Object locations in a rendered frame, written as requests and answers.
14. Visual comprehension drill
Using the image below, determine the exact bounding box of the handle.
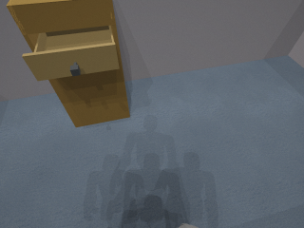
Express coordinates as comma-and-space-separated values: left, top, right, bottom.
70, 62, 81, 76

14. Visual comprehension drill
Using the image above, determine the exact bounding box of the cabinet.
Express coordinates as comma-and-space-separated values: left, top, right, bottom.
6, 0, 130, 127

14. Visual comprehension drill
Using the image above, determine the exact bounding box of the drawer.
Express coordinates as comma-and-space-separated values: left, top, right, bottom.
22, 26, 120, 82

